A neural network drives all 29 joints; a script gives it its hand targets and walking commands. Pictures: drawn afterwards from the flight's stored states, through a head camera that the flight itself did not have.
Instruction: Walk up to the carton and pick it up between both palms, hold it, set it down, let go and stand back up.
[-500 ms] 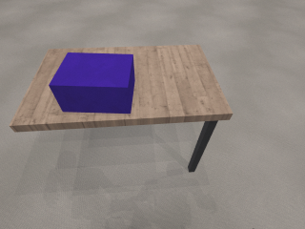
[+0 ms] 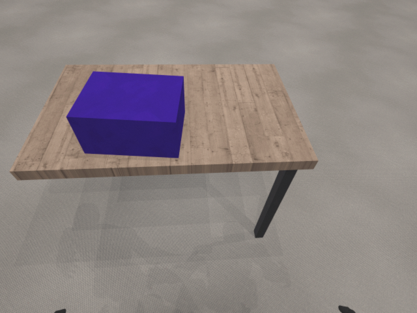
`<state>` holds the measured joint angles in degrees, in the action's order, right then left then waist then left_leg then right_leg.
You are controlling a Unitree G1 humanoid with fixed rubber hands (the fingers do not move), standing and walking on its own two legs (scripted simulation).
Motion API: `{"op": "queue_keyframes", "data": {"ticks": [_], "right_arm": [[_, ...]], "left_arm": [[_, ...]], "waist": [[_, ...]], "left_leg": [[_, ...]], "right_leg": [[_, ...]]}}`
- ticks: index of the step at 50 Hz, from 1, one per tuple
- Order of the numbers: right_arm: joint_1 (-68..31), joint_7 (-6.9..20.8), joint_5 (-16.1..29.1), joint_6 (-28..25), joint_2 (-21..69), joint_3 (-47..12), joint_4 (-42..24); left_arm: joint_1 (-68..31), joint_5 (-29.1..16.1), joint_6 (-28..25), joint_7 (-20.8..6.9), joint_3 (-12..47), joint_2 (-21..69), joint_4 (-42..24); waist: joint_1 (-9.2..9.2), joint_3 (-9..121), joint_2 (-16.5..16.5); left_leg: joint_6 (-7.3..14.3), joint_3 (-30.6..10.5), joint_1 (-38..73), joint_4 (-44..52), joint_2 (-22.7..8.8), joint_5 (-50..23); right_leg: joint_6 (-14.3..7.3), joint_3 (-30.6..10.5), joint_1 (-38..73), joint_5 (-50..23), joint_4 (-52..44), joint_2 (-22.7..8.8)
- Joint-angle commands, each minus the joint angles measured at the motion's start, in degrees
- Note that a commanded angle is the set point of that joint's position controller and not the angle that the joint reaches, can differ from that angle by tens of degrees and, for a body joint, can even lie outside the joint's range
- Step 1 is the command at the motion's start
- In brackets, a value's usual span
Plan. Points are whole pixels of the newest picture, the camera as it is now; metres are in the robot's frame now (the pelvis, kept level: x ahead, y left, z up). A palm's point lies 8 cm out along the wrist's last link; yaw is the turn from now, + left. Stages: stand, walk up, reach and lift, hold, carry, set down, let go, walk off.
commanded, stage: walk up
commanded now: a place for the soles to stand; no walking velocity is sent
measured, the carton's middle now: (135, 114) +0.68 +0.21 -0.05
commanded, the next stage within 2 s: none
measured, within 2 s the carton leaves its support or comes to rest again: neither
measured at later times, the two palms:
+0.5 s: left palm out of the picture +0.08 +0.47 -0.12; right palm out of the picture +0.14 -0.24 -0.12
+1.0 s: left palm out of the picture +0.22 +0.47 -0.09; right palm (267, 251) +0.28 -0.15 -0.13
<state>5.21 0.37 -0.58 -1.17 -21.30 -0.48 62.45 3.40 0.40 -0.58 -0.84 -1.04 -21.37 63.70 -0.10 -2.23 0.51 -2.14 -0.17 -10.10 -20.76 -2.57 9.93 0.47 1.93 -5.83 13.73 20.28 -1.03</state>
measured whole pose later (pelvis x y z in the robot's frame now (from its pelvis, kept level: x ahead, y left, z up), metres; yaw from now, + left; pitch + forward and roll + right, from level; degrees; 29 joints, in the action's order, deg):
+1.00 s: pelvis +0.19 +0.15 -0.01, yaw -1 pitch -2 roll +1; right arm 10.8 1.6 -0.1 1.1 -23.5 2.4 50.1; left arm 16.7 1.1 -4.2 0.9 -2.2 -21.9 51.5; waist 2.0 -6.7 -3.5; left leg 0.7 -1.5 -21.2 -47.5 -2.6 25.6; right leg -1.3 -0.5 -13.3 16.2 31.3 0.2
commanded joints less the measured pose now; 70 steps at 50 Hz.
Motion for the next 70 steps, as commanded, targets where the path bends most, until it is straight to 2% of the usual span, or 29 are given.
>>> {"op": "queue_keyframes", "data": {"ticks": [1, 6, 7, 9, 10, 12, 13, 18, 21, 23, 24, 25, 29, 32, 37, 38, 39, 40, 41, 44, 49, 54, 55, 56, 57, 61, 64, 66, 70], "right_arm": [[-2.1, -0.6, 0.0, -1.1, -12.7, 2.3, -2.8], [-3.0, -0.8, 0.1, -1.3, -11.9, 2.0, -3.6], [-1.8, 1.6, -1.9, 0.4, -16.7, 5.0, -6.2], [-6.3, 3.0, -3.5, 2.0, -14.0, 5.4, -11.2], [-5.5, 3.5, -3.5, 2.4, -14.1, 5.7, -11.1], [-0.1, 4.4, -2.6, 3.0, -14.6, 6.6, -12.1], [0.7, 4.9, -2.5, 3.0, -15.4, 7.8, -12.8], [4.6, 6.7, -1.2, 2.9, -13.1, 9.0, -14.7], [14.3, 6.2, -1.5, 2.6, -14.9, 11.2, -11.4], [27.1, 4.5, -2.9, 2.4, -20.6, 13.3, -9.7], [21.0, 4.5, -2.0, 1.9, -24.7, 13.1, -12.6], [13.5, 4.8, -0.2, 2.2, -25.0, 12.8, -14.5], [8.0, 3.3, -0.9, 1.0, -17.3, 9.3, -18.1], [8.6, 3.6, -2.0, 0.7, -18.5, 9.7, -19.7], [6.3, 2.8, -0.7, 0.7, -13.8, 8.1, -21.2], [6.4, 2.4, -0.1, 0.9, -11.8, 6.7, -20.6], [7.7, 2.4, 0.3, 1.0, -9.0, 5.7, -21.2], [11.1, 1.9, 0.0, 1.8, -8.8, 4.9, -19.2], [12.2, 1.3, -0.5, 2.3, -13.3, 6.5, -18.8], [11.6, 0.6, 0.2, 2.1, -13.6, 6.3, -15.8], [8.5, 0.3, 0.9, 0.9, -9.3, 4.5, -14.3], [9.2, -1.2, 0.8, -0.8, -11.6, 5.6, -11.3], [9.4, -1.4, 0.5, -1.2, -14.4, 6.2, -11.3], [6.3, -1.4, 0.4, -1.5, -18.0, 6.1, -12.2], [2.2, -1.2, 0.7, -1.4, -17.7, 5.7, -12.5], [0.7, -1.4, 1.1, -1.4, -15.8, 4.2, -10.8], [-0.8, -1.4, 1.1, -1.2, -15.2, 4.2, -10.9], [-0.8, -1.0, 1.2, -1.1, -14.6, 4.0, -10.9], [-2.8, -1.0, 1.1, -1.3, -14.4, 3.5, -7.7]], "left_arm": [[-2.3, 0.0, -1.1, 0.6, -2.6, -12.9, -3.1], [-1.3, -0.2, -0.9, 0.5, -2.3, -10.8, -3.0], [5.3, 0.3, -2.2, 1.1, -4.8, -17.8, -3.1], [13.2, 1.3, -3.1, 2.3, -7.6, -23.2, -3.2], [12.3, 1.3, -3.6, 2.7, -7.8, -23.8, -5.4], [5.9, 0.9, -4.4, 3.2, -7.7, -22.1, -8.4], [5.5, 0.9, -4.7, 3.0, -7.6, -19.6, -9.5], [3.6, 1.7, -5.1, 2.5, -7.8, -19.7, -12.5], [5.9, 1.9, -4.0, 2.4, -6.9, -17.9, -14.4], [8.1, 1.6, -3.3, 2.2, -5.1, -11.9, -15.4], [10.1, -0.5, -3.3, 2.6, -4.6, -11.7, -17.3], [8.1, 0.2, -3.1, 2.9, -4.6, -16.0, -16.8], [17.4, -1.1, -3.0, 1.7, -5.5, -17.2, -12.8], [17.7, 0.1, -2.7, 0.7, -6.2, -16.0, -13.8], [19.8, 1.3, -3.5, 1.4, -5.9, -12.4, -13.0], [18.5, 1.3, -4.0, 1.9, -6.0, -12.8, -13.6], [19.8, 1.7, -4.8, 2.3, -6.8, -16.7, -14.1], [16.7, 1.3, -5.2, 2.8, -6.7, -18.9, -15.7], [14.9, 0.7, -4.8, 2.8, -6.6, -19.7, -16.5], [13.7, 0.3, -4.9, 2.9, -5.9, -16.8, -16.3], [12.6, 0.7, -4.4, 2.5, -4.2, -14.6, -16.0], [9.5, -1.5, -1.0, 2.0, -4.0, -12.6, -16.4], [9.4, -2.3, -0.5, 1.8, -3.1, -11.0, -17.3], [10.0, -2.2, 0.2, 1.9, -2.9, -10.4, -16.4], [10.1, -1.7, 0.9, 2.3, -3.1, -12.3, -13.4], [8.7, -0.7, -0.1, 1.3, -3.1, -12.6, -10.2], [6.2, -0.5, 0.0, 1.2, -3.0, -12.3, -8.4], [4.9, -0.3, -0.2, 0.9, -2.9, -13.4, -7.7], [1.4, -0.5, 0.3, 0.4, -2.1, -12.4, -5.7]], "waist": [[0.23, 5.6, -2.2], [0.9, 5.3, -0.9], [2.47, 5.6, -4.1], [5.74, -1.6, 4.3], [5.08, -4.9, 2.0], [0.23, -5.4, 3.9], [-0.47, -6.5, 1.1], [-2.59, -3.2, 11.9], [-6.6, 0.3, 1.2], [-13.98, 5.7, -18.9], [-9.29, 4.7, -24.0], [-6.71, -0.1, -14.6], [-0.4, -2.0, -8.8], [-0.59, -3.1, -11.5], [1.84, -0.8, -1.4], [2.83, -0.9, 1.7], [3.8, 0.7, 10.2], [1.64, -1.8, 9.7], [0.56, -2.7, 5.1], [0.06, -2.7, 2.5], [0.8, 1.9, 9.3], [-0.35, 8.1, 3.5], [-0.91, 9.8, -2.2], [0.04, 10.7, -8.2], [0.91, 7.5, -12.5], [2.27, 3.0, -11.3], [1.36, 6.0, -9.1], [0.43, 6.8, -7.8], [0.48, 7.1, -3.0]], "left_leg": [[3.3, -3.8, 2.5, 2.0, -4.9, -12.2], [3.5, -3.4, 2.1, 1.8, -4.9, -12.3], [5.2, -0.2, -6.5, -6.5, 0.1, 9.5], [4.1, -1.4, -29.7, -27.7, -1.4, 19.6], [3.9, -6.1, -32.0, -30.4, -3.2, 17.8], [3.2, -8.3, -28.6, -34.3, -5.6, 13.9], [2.3, -8.1, -26.4, -30.4, -6.5, 12.3], [1.4, 1.4, -8.2, -17.6, -5.1, 5.2], [2.2, 8.6, 9.1, -13.6, 0.5, 0.7], [6.0, -2.6, 18.5, -4.3, -4.0, 13.6], [13.9, -32.0, 10.7, 10.1, -16.9, 22.1], [17.8, -34.4, -0.2, 10.2, -20.4, 29.6], [12.8, -10.8, -7.1, 5.7, -9.9, 21.6], [14.6, -12.3, -9.2, 6.7, -12.2, 23.2], [10.8, -4.1, -18.4, -3.3, -10.7, 16.1], [10.2, -2.1, -19.7, -9.1, -8.8, 14.4], [5.3, 3.8, -22.4, -23.5, -1.5, 14.7], [3.3, -1.2, -21.7, -28.3, 1.2, 21.0], [3.6, -3.3, -20.5, -32.4, 0.0, 22.8], [3.5, -5.3, -18.8, -32.6, -1.2, 18.7], [2.5, 1.6, -9.1, -22.4, 0.0, 12.9], [3.5, 2.6, 5.3, -4.2, -0.4, -14.1], [5.4, -6.7, 10.6, -3.2, -8.4, -20.4], [12.4, -16.6, 8.6, -2.2, -17.4, -21.3], [16.4, -18.2, 4.0, -1.9, -19.8, -18.8], [8.5, -4.7, -1.5, -6.8, -11.5, -29.1], [6.1, -2.7, -2.2, -7.4, -8.6, -23.5], [5.6, -4.3, -3.1, -2.5, -8.5, -9.5], [4.7, -4.0, 1.1, -2.0, -8.1, -16.6]], "right_leg": [[-1.6, -4.3, 1.0, -9.8, -3.0, -6.4], [-1.1, -3.5, 1.5, -10.4, -2.9, -6.1], [-4.1, -7.5, 7.8, 10.9, -3.4, -8.4], [-12.8, -25.0, 13.2, 24.3, -10.6, -23.2], [-14.5, -25.2, 10.1, 23.3, -11.1, -25.4], [-13.9, -20.3, 6.2, 15.7, -10.7, -24.0], [-12.6, -15.8, 5.1, 8.7, -9.9, -21.0], [-8.1, -0.4, -5.1, -10.3, -1.7, -12.7], [-6.5, 3.0, -15.8, -2.6, 14.7, -7.6], [-4.7, 3.7, -25.4, 8.4, 43.5, 0.7], [-3.4, -0.5, -31.8, 23.5, 49.1, 5.7], [-4.0, -6.9, -28.5, 23.6, 51.8, 0.0], [-3.3, -2.5, -18.8, 13.2, 37.7, -3.3], [-2.2, -0.7, -14.1, 13.6, 25.9, -2.6], [-2.9, 0.5, 2.9, -5.2, 13.0, 1.4], [-3.6, -2.6, 5.0, -0.8, 7.3, 0.0], [-6.4, -20.4, 5.7, 6.9, -2.5, -10.0], [-9.0, -31.7, -0.1, 3.9, -6.0, -19.3], [-12.5, -34.6, -3.6, 8.3, -5.7, -20.6], [-11.6, -24.5, -1.5, -5.9, -2.1, -16.0], [-10.6, -8.4, -2.4, -46.1, 8.4, -9.5], [-6.4, -6.6, -5.5, -28.2, 18.0, -6.1], [-3.6, -6.0, -11.7, -15.1, 19.9, -3.9], [-1.8, -5.2, -13.6, 3.5, 22.0, 0.2], [-1.6, -5.0, -11.7, 16.1, 24.1, -0.4], [-2.0, -4.2, -5.6, 0.5, 12.0, -2.1], [-1.7, -4.5, 0.1, -15.0, 9.2, -4.3], [-2.2, -4.7, 0.2, -11.5, 9.2, -5.4], [-1.2, -4.6, -0.7, -11.8, 5.4, -5.6]]}}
